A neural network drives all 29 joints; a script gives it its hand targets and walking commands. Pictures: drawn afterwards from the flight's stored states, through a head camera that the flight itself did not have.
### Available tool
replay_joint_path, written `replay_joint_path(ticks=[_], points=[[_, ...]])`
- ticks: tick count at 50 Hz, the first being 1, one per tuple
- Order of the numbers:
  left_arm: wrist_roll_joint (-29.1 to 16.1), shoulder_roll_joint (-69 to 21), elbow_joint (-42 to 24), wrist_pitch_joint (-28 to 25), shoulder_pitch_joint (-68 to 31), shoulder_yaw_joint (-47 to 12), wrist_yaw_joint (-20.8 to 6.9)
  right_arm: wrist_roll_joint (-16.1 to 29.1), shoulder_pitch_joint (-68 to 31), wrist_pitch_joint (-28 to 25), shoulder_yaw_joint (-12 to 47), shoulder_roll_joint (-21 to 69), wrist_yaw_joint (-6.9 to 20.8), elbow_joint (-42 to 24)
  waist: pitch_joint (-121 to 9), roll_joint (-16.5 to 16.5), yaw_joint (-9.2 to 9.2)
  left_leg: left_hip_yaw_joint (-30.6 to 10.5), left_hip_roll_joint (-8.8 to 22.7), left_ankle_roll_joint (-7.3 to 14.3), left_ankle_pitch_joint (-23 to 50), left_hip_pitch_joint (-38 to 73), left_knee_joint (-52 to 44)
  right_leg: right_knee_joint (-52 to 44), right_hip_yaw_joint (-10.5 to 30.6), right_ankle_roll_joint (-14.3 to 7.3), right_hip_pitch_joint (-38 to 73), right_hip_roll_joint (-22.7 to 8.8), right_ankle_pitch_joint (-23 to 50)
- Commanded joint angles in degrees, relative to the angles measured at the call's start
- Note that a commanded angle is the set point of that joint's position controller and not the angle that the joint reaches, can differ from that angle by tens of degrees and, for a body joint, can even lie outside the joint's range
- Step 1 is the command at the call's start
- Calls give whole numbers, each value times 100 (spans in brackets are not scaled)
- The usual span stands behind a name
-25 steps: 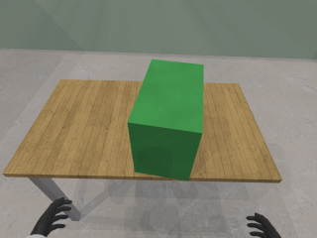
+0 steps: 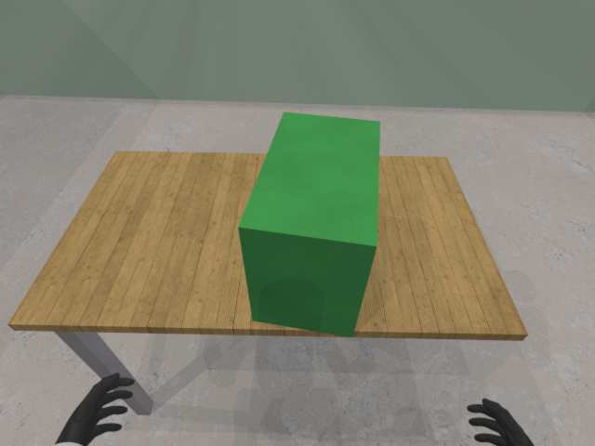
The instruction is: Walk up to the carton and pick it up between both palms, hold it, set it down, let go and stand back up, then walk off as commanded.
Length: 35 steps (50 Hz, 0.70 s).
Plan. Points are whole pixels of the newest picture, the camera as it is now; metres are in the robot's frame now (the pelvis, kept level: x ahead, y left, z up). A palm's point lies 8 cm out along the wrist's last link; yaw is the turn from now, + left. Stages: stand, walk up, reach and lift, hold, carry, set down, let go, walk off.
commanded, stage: stand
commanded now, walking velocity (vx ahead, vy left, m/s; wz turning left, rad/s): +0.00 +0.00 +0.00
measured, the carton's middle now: (316, 220) +0.52 -0.04 -0.01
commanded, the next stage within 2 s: walk off in 0.86 s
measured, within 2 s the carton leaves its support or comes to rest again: neither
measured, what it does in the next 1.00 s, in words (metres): stands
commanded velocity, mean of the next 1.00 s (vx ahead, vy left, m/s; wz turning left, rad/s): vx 0.00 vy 0.00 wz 0.00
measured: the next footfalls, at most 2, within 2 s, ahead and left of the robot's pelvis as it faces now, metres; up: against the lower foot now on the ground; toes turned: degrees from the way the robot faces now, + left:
left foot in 1.36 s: -0.04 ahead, +0.11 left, +0.00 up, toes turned +5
right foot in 2.00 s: -0.16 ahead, -0.18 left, +0.00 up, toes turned +2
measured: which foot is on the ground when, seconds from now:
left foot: down 0.00-1.00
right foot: down 0.00-1.00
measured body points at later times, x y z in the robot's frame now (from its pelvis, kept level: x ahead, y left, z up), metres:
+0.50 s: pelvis -0.01 +0.00 +0.00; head -0.01 -0.01 +0.45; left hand +0.18 +0.28 -0.05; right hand +0.15 -0.29 -0.07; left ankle -0.01 +0.14 -0.74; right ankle -0.02 -0.14 -0.74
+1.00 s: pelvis -0.01 +0.00 +0.00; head -0.01 -0.01 +0.45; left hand +0.17 +0.28 -0.06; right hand +0.15 -0.29 -0.07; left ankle -0.01 +0.14 -0.74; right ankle -0.02 -0.14 -0.74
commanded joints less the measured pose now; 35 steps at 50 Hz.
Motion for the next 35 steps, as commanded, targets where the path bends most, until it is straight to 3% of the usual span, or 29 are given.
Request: replay_joint_path(ticks=[1, 2, 7, 19, 22, 24, 26, 35], points=[[459, 1230, 198, -151, -32, 316, 0, -567, -40, -120, -667, -1084, 21, 175, -510, -10, 192, -367, 434, 312, 1073, 237, -12, 12, 140, -402, -46, -434, 1472], [479, 1276, 216, -156, -123, 332, 3, -569, 3, -119, -654, -1026, 24, 181, -459, -196, 147, -390, 434, 304, 1042, 250, -34, -7, 135, -399, -118, -415, 1416], [452, 1265, 253, -134, -80, 321, -6, -584, -50, -125, -681, -1111, 30, 146, -398, -14, 171, -359, 439, 309, 942, 182, -90, -49, 153, -382, -113, -394, 1348], [458, 1272, 319, -132, -236, 317, -17, -561, -36, -140, -657, -1107, 34, 209, -347, -112, 139, -418, 462, 302, 777, 140, -165, -82, 175, -400, -154, -431, 1226], [449, 1285, 372, -146, -195, 301, -15, -577, -10, -139, -661, -1126, 28, 216, -351, 17, 134, -384, 446, 300, 777, 159, -123, -86, 207, -384, -149, -432, 1293], [423, 1291, 376, -144, -198, 316, -18, -551, 32, -142, -645, -1119, 18, 208, -363, -197, 158, -432, 475, 303, 915, 154, -122, -77, 190, -388, -128, -422, 1311], [431, 1250, 400, -136, -178, 307, 2, -570, -56, -142, -647, -1143, 9, 206, -348, -155, 221, -419, 475, 306, 852, 139, -136, -76, 158, -386, -129, -420, 1266], [440, 1304, 459, -142, -246, 296, -31, -547, 10, -148, -619, -1109, 11, 259, -315, -26, 155, -447, 482, 308, 651, 84, -193, -117, 232, -401, -134, -450, 1172]])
